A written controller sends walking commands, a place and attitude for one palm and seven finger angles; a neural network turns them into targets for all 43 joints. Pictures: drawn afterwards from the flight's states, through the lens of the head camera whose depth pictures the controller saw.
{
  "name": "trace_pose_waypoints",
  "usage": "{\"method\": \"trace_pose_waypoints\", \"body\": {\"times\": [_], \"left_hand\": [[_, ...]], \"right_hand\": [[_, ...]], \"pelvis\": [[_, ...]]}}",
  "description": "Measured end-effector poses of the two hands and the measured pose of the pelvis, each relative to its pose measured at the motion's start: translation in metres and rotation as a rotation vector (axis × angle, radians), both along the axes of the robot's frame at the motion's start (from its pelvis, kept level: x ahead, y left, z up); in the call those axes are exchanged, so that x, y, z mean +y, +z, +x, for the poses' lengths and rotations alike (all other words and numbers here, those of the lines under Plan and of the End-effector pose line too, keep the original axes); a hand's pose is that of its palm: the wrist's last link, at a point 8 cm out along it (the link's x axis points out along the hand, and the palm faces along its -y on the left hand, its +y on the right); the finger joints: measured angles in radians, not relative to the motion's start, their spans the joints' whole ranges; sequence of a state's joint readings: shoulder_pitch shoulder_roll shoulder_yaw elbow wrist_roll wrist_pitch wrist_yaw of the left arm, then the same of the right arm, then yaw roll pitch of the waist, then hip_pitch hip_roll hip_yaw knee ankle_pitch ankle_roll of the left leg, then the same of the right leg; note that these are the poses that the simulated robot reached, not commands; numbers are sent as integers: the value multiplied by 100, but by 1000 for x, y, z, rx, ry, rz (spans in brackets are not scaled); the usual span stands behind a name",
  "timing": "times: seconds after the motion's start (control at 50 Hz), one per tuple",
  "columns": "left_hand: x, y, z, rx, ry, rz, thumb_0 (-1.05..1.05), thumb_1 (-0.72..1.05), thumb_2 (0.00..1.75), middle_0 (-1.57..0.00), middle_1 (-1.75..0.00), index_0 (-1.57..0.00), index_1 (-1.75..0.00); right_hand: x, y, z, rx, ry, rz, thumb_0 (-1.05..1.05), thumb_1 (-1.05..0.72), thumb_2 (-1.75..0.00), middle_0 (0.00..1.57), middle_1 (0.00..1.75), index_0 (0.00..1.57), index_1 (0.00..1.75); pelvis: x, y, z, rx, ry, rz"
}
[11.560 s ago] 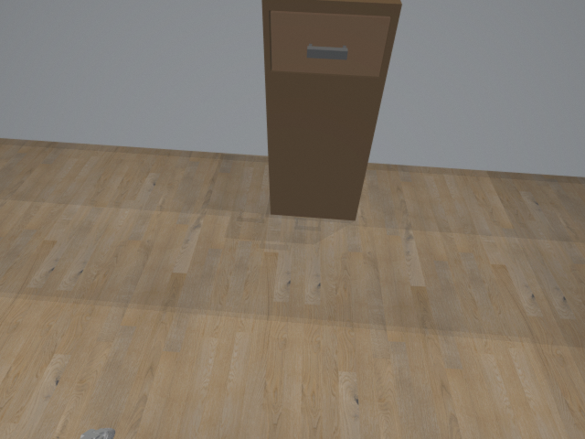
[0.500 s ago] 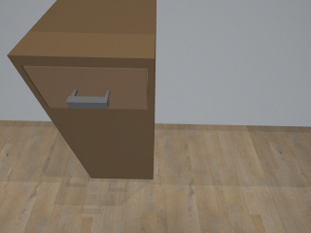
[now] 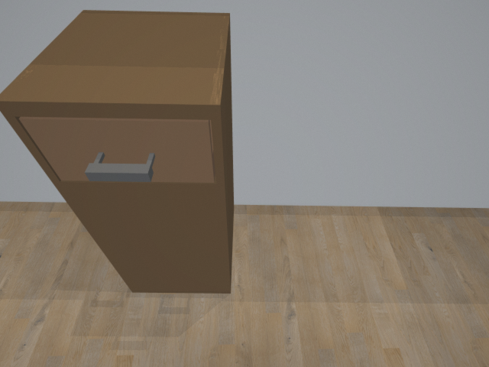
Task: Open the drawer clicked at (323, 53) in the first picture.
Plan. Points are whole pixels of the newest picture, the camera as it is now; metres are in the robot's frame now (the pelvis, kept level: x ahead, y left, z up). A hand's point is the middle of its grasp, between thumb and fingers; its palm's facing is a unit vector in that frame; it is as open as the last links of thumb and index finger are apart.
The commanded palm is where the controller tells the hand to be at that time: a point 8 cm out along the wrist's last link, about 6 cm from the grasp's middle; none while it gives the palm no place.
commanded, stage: come to a stop and stand still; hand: left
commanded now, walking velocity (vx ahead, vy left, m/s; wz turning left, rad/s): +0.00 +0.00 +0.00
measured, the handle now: (123, 164) +0.48 +0.29 +0.03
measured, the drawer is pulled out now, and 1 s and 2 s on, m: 0.00 0.00 0.00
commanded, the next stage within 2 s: look again from close up in 0.60 s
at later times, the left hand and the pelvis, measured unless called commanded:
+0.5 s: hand out of the picture -0.05 +0.14 -0.18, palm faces +0.06 -0.99 -0.14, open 7.4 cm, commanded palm none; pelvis -0.02 -0.01 +0.00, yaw +0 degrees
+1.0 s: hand out of the picture -0.02 +0.20 -0.17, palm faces +0.03 -0.98 -0.21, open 7.4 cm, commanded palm none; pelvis -0.03 +0.02 +0.00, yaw -1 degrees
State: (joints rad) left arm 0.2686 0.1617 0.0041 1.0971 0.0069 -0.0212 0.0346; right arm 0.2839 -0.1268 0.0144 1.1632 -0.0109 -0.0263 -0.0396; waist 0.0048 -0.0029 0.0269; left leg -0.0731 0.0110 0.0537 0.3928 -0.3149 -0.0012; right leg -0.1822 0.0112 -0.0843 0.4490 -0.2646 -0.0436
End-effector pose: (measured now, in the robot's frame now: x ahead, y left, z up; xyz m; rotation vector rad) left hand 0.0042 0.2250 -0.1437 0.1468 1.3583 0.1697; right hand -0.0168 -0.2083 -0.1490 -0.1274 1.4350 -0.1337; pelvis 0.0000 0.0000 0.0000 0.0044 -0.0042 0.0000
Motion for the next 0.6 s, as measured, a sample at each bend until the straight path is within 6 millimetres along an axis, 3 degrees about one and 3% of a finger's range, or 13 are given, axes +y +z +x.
{"method": "trace_pose_waypoints", "body": {"times": [0.28,0.6], "left_hand": [[-30,-3,-44,70,29,-53,1,91,90,-20,-29,-20,-30],[-38,-3,-57,66,36,-60,1,91,90,-20,-29,-20,-30]], "right_hand": [[-5,1,-15,8,2,9,1,-91,-90,20,30,20,30],[-1,1,-39,29,-13,26,1,-91,-90,20,30,20,30]], "pelvis": [[-9,1,-11,-5,2,1],[-14,1,-23,-5,2,2]]}}
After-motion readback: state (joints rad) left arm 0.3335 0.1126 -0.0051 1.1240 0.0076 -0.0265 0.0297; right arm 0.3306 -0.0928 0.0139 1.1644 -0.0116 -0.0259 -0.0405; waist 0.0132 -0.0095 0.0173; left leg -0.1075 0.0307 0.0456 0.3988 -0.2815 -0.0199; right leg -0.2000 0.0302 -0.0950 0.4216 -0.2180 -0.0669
